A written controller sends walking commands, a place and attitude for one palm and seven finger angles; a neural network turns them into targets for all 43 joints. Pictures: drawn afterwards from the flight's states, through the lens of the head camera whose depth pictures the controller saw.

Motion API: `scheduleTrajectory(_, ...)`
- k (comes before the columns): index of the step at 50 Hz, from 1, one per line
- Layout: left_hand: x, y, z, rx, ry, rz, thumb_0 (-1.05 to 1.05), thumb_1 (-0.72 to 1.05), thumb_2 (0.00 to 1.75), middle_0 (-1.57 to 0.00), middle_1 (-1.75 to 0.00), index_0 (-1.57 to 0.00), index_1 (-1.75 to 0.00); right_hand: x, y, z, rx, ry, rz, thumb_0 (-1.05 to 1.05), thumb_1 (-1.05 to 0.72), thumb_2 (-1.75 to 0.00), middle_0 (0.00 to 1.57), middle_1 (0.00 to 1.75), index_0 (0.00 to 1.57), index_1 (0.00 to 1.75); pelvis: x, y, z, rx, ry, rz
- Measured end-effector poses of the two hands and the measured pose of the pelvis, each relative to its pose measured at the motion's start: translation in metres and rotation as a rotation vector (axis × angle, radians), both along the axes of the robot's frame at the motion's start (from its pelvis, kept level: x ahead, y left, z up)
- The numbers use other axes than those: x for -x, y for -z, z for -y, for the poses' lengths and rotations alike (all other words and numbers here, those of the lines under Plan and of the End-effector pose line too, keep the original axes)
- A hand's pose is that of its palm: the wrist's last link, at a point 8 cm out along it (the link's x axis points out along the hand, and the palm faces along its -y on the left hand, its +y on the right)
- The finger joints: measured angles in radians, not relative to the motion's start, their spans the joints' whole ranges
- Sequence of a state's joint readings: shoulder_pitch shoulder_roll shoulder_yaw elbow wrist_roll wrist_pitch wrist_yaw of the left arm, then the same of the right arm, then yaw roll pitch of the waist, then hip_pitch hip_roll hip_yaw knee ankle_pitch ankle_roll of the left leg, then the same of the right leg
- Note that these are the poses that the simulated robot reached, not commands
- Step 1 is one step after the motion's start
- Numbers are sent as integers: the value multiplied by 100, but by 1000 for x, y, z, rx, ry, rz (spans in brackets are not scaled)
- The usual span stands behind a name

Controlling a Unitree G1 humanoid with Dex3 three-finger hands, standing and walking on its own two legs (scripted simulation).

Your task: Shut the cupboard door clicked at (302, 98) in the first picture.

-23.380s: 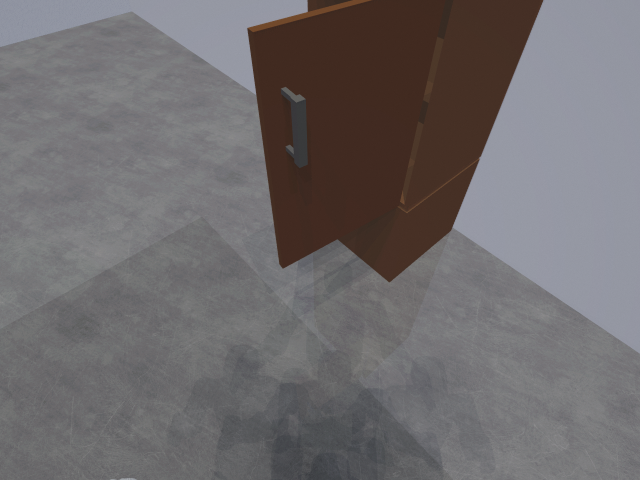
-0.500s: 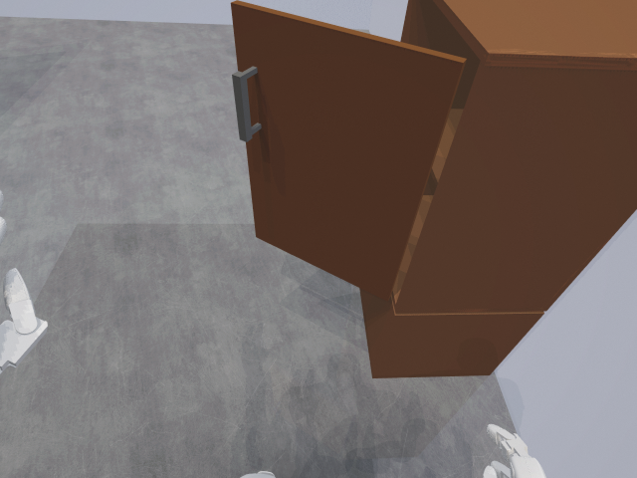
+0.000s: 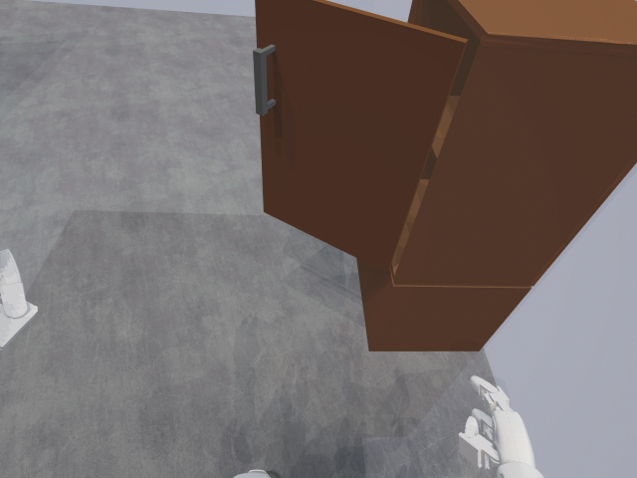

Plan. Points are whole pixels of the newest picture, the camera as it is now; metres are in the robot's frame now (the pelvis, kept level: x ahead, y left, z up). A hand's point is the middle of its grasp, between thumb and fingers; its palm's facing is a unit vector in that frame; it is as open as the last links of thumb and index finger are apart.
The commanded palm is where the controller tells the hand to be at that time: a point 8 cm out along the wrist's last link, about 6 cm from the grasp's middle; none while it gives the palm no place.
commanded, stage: stop stepping back and stand still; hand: left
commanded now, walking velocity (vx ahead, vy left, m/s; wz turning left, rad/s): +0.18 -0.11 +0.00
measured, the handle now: (266, 80) +0.84 +0.17 +0.09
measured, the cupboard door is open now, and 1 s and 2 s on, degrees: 57 57 57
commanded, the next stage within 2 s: let the arm hang, fingers relaxed in 1.86 s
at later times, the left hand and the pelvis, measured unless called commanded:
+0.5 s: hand out of the picture +0.14 +0.27 +0.18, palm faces +0.44 -0.81 -0.39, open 7.5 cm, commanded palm +0.07 +0.30 +0.19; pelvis -0.08 +0.01 +0.01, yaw -2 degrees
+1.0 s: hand (29, 356) +0.18 +0.26 +0.17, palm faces +0.41 -0.81 -0.41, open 7.4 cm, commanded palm +0.11 +0.30 +0.19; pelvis -0.04 +0.01 +0.01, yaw -3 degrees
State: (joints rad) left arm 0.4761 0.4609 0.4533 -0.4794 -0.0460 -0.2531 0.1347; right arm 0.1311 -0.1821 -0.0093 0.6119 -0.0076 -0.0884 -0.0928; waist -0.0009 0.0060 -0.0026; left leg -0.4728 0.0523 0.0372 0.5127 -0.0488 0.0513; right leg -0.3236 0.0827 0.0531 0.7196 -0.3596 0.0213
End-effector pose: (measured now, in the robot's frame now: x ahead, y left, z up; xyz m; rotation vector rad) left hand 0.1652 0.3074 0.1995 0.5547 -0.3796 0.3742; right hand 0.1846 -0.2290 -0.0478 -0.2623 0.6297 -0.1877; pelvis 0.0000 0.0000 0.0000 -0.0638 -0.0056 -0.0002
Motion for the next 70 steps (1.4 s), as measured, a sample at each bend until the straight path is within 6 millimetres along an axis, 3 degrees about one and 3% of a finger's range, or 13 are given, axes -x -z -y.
scheduleTrajectory(4, 28, -2, -3, 15, -31, -7, 2, 89, 89, -21, -30, -21, -31, 20, -6, -5, -32, -30, 30, 1, -90, -90, 20, 30, 20, 30, 26, -2, 4, 11, -30, -29)
scheduleTrajectory(8, 68, 2, 9, 25, -26, -50, 2, 89, 89, -21, -30, -21, -30, 49, 4, -3, -36, -59, -8, 1, -90, -90, 20, 30, 20, 30, 52, 1, 6, -28, -4, -41)
scheduleTrajectory(12, 94, -1, 8, 78, -41, -25, 2, 89, 89, -22, -30, -21, -31, 91, 11, 0, -9, -28, -120, 1, -90, -90, 20, 30, 21, 30, 55, -6, -1, -49, 5, -35)
scheduleTrajectory(16, 92, 2, -16, 103, -107, 58, 2, 89, 89, -22, -30, -21, -31, 119, 24, 3, 34, 14, -157, 1, -90, -90, 20, 30, 21, 30, 60, 0, -14, -33, -35, -36)
scheduleTrajectory(20, 76, 9, -31, 133, -145, 3, 2, 89, 89, -21, -30, -20, -30, 140, 25, -4, -7, 69, -145, 2, -90, -90, 20, 30, 20, 30, 73, -4, -18, -60, 8, -4)
scheduleTrajectory(25, 62, 6, -2, 87, -27, -55, 2, 90, 90, -21, -30, -20, -30, 161, 22, -12, -70, 84, -126, 2, -90, -90, 20, 30, 20, 30, 81, -8, -11, -68, 39, 10)
scheduleTrajectory(29, 63, 2, 25, 24, 63, -83, 2, 89, 89, -21, -30, -20, -30, 169, 29, -4, -94, 100, -145, 1, -90, -90, 20, 30, 21, 30, 80, -7, -2, -65, 44, 8)
scheduleTrajectory(36, 68, -1, 18, -11, -22, -111, 2, 89, 89, -22, -30, -21, -31, 166, 37, 22, -71, 114, -237, 2, -90, -90, 20, 30, 20, 30, 69, -10, 4, -72, 46, -13)
scheduleTrajectory(41, 63, 6, 5, 31, -82, -93, 2, 89, 89, -22, -30, -21, -31, 144, 34, 31, -17, 101, -212, 2, -90, -90, 20, 30, 20, 30, 58, -6, -1, -57, 33, 7)
scheduleTrajectory(47, 43, 19, 7, 96, -62, -125, 2, 89, 89, -21, -30, -21, -30, 103, 19, 20, -29, 89, -123, 2, -90, -90, 20, 30, 20, 30, 45, -10, -5, -61, 48, -2)
scheduleTrajectory(56, 17, 7, 7, 46, 14, -120, 2, 89, 89, -21, -30, -21, -31, 61, 4, -9, -75, 45, -44, 1, -90, -90, 20, 30, 20, 30, 33, -12, -11, -56, 61, -23)
scheduleTrajectory(62, 18, 4, 0, 28, 15, -143, 2, 89, 89, -21, -30, -21, -31, 62, 5, -18, -87, 50, -58, 1, -90, -90, 20, 30, 20, 30, 30, -13, -18, -54, 65, -27)
scheduleTrajectory(70, 28, 16, -14, 77, -33, -178, 2, 89, 89, -21, -30, -21, -31, 88, 15, -19, -72, 71, -131, 1, -90, -90, 20, 30, 20, 30, 37, -14, -25, -52, 62, -20)
